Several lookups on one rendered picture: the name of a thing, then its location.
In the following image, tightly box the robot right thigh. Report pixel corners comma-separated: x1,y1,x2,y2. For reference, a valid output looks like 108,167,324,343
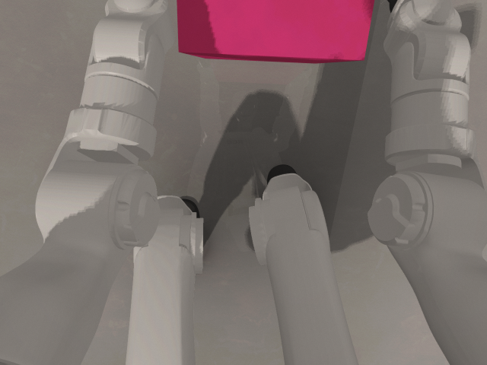
249,186,358,365

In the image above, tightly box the robot right forearm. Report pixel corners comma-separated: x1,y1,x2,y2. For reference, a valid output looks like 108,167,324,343
384,0,487,193

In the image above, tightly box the right robot upper arm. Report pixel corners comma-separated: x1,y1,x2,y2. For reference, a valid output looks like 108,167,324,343
368,171,487,365

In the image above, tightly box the robot left thigh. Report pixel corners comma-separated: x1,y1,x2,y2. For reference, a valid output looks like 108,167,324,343
126,208,203,365

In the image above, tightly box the robot thigh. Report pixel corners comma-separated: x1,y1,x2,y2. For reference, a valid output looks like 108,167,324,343
126,208,203,365
249,186,358,365

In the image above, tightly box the carton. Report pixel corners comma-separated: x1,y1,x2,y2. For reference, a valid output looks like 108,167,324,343
177,0,374,64

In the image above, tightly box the robot left forearm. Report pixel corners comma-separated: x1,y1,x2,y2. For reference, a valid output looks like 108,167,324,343
35,0,175,226

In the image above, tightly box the left robot upper arm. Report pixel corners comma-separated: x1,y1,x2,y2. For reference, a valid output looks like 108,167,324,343
0,160,161,365

